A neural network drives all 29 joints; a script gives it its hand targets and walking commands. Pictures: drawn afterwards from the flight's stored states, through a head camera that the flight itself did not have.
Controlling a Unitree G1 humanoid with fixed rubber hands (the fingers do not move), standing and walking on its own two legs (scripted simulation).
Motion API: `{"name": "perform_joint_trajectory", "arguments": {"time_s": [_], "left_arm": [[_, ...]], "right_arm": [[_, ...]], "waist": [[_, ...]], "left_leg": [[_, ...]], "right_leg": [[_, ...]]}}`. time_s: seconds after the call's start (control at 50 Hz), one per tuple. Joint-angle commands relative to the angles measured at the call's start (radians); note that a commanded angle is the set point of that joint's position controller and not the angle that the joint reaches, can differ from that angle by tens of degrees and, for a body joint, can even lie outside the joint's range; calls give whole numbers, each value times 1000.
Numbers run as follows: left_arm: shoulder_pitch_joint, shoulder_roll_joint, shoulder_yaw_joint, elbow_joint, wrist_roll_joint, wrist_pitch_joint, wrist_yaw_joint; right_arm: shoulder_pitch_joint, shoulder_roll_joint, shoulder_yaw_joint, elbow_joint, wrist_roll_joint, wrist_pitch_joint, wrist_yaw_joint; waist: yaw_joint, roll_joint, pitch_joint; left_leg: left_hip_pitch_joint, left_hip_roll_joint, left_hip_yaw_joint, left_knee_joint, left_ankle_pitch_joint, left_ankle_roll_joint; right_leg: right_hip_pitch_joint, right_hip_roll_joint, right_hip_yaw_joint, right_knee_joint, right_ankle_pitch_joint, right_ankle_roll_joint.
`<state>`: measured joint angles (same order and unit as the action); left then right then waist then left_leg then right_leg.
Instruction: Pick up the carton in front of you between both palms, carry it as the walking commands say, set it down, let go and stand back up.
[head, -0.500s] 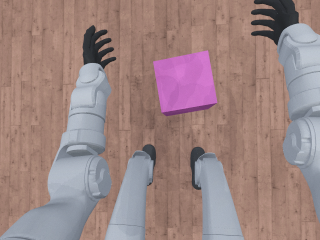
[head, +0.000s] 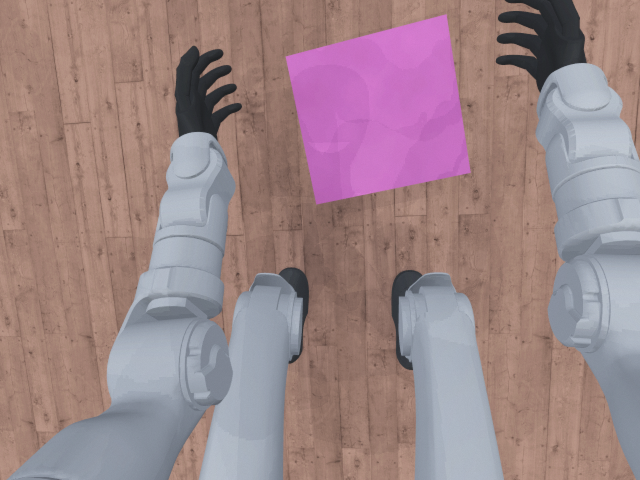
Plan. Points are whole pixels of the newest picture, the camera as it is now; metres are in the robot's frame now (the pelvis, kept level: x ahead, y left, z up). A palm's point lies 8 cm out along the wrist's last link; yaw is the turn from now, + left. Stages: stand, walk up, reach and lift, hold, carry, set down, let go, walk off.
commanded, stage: reach and lift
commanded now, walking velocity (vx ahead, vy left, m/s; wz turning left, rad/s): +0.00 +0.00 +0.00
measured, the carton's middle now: (374, 127) +0.49 -0.06 -0.40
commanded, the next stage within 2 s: none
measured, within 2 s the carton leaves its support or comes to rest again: leaves its support in 1.26 s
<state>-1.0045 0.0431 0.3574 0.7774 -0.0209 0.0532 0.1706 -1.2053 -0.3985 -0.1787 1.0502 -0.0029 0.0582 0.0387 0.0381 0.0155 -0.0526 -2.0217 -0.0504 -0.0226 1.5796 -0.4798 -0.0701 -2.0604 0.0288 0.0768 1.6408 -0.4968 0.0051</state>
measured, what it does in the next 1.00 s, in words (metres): lowers itself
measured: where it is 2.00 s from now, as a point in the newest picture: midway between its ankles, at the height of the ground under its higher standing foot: (347, 334)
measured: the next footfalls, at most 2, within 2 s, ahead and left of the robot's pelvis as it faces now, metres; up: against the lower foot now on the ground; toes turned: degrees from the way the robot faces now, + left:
none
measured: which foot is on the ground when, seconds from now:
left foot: down 0.00-1.00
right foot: down 0.00-1.00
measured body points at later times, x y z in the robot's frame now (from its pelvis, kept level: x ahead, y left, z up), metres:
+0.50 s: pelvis -0.05 +0.00 -0.14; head +0.33 -0.05 +0.09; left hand +0.50 +0.15 -0.32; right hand +0.51 -0.23 -0.35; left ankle +0.09 +0.14 -0.49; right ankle +0.07 -0.12 -0.49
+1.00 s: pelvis -0.04 +0.01 -0.15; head +0.32 -0.05 +0.10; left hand +0.50 +0.11 -0.32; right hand +0.51 -0.21 -0.33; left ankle +0.09 +0.14 -0.49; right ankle +0.07 -0.12 -0.49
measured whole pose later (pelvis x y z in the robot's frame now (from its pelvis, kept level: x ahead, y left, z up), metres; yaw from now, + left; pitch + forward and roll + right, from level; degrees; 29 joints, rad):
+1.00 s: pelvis -0.04 +0.01 -0.15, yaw +0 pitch +38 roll +5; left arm -1.40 0.15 0.18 1.10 -0.23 0.02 0.20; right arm -1.52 -0.47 0.10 1.26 0.20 0.03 0.00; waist 0.02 0.07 0.33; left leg -2.25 -0.08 -0.02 2.12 -0.53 -0.09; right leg -2.29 0.01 0.07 2.18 -0.54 0.00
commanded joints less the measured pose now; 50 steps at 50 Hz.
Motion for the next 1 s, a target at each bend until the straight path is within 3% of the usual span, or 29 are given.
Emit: {"name": "perform_joint_trajectory", "arguments": {"time_s": [0.0, 0.06, 0.14, 0.24, 0.36, 0.44, 0.58, 0.72, 0.8, 0.88, 0.92, 0.98], "left_arm": [[-210, 118, -119, -179, -120, 4, 54], [-265, 130, -153, -172, -162, 34, 71], [-363, 148, -140, -47, -159, 63, 77], [-499, 157, -107, 41, -123, 50, 62], [-565, 185, -83, 140, -115, 11, 48], [-571, 151, -148, 197, -209, -9, 35], [-510, 191, -179, 194, -229, -49, 33], [-447, 187, -136, 231, -173, -59, 27], [-478, 164, -138, 229, -174, -60, 30], [-558, 96, -184, 215, -207, -56, 31], [-630, -13, -221, 212, -216, -55, 19], [-742, -309, -218, 241, -154, -31, -43]], "right_arm": [[-327, -240, 84, -155, 126, -25, -17], [-377, -269, 104, -134, 161, -7, -13], [-446, -260, 124, -12, 173, 17, 11], [-535, -254, 152, 101, 170, 12, 29], [-611, -294, 174, 150, 168, -21, 4], [-691, -302, 237, 62, 201, -50, -26], [-558, -217, 220, 68, 200, -48, -54], [-511, -134, 226, 101, 194, -40, -37], [-549, -141, 237, 92, 197, -49, -44], [-608, -110, 264, 91, 200, -50, -50], [-658, 2, 301, 102, 212, -46, -34], [-762, 346, 342, 125, 189, -20, 44]], "waist": [[-30, -138, -1232], [-30, -149, -1202], [-11, -137, -939], [-4, -96, -792], [-18, -85, -740], [-49, -141, -827], [-50, -167, -880], [8, -123, -718], [-3, -127, -705], [-38, -118, -702], [-48, -100, -698], [-30, -84, -684]], "left_leg": [[522, -47, 104, 131, 466, -24], [506, -45, 112, 176, 362, -23], [398, -32, 116, 205, 140, -20], [377, -17, 108, 283, 84, -13], [360, -11, 108, 373, 126, -13], [343, -17, 110, 432, 207, -10], [238, -33, 145, 466, 270, -15], [185, -33, 135, 446, 237, -11], [218, -34, 120, 439, 231, -7], [253, -46, 112, 431, 183, -7], [271, -61, 113, 429, 161, -7], [301, -87, 119, 440, 142, -7]], "right_leg": [[694, 6, -70, 87, 538, 15], [641, -2, -83, 136, 406, 16], [443, -21, -79, 152, 138, 14], [327, -44, -54, 211, 49, 1], [329, -54, -34, 277, 87, -3], [437, -60, -33, 322, 207, 0], [607, -41, -17, 352, 405, 13], [427, -35, -19, 346, 303, 14], [373, -35, -30, 339, 253, 9], [357, -31, -42, 325, 179, -1], [353, -22, -43, 320, 150, -10], [326, 3, -50, 330, 122, -16]]}}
